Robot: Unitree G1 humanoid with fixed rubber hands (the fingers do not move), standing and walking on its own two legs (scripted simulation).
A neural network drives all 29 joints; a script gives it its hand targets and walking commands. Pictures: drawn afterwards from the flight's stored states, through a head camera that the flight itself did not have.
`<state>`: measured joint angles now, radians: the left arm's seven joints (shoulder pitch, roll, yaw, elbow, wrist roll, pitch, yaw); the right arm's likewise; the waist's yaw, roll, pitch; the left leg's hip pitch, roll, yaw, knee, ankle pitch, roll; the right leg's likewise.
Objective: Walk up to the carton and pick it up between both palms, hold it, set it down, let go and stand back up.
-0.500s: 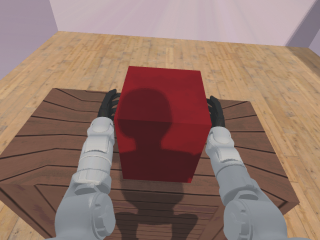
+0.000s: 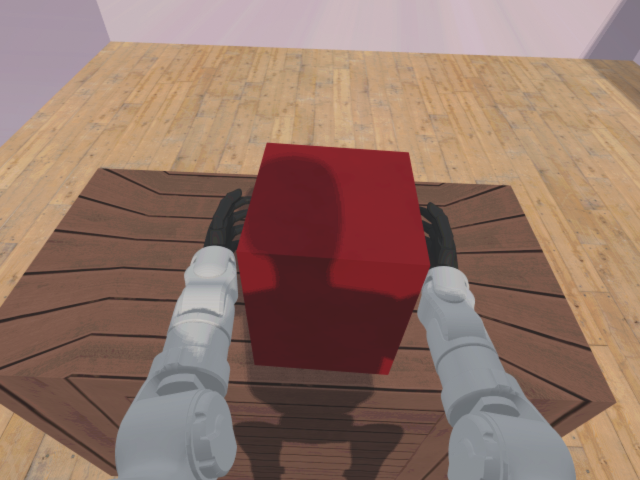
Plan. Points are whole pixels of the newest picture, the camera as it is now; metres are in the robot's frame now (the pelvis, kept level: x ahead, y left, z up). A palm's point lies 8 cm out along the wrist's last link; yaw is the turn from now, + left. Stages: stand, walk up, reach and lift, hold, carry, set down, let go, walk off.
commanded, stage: set down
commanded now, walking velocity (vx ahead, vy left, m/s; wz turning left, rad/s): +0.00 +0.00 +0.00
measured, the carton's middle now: (329, 262) +0.41 -0.01 +0.05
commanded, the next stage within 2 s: none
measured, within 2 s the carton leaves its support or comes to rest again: rests again in 1.04 s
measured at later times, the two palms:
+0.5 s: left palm (219, 262) +0.39 +0.14 +0.07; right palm (435, 277) +0.36 -0.14 +0.07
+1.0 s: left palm (223, 276) +0.38 +0.14 +0.06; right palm (438, 290) +0.35 -0.15 +0.06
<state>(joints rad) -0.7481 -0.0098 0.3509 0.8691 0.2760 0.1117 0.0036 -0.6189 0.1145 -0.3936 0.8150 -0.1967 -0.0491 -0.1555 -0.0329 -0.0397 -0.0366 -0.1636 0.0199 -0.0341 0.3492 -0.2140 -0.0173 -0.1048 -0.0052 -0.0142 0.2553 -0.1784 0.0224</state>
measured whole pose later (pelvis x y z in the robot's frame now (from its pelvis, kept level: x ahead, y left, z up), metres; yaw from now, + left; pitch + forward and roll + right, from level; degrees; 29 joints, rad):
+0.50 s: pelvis -0.01 +0.00 +0.00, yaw +0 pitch +3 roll -1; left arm -0.73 0.00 0.37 0.92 0.28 0.03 -0.02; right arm -0.59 0.15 -0.43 0.83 -0.24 -0.12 -0.16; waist -0.03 -0.05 -0.05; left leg -0.22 0.02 -0.04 0.37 -0.21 -0.02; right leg -0.16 -0.01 -0.02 0.28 -0.18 0.02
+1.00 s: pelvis -0.02 +0.00 +0.00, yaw +0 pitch +5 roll -1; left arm -0.79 -0.02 0.48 1.04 0.38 -0.07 -0.02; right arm -0.62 0.20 -0.66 0.84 -0.47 -0.20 -0.10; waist 0.00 -0.05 -0.04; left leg -0.26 0.02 -0.03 0.34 -0.17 -0.02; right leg -0.22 0.00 -0.01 0.29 -0.15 0.02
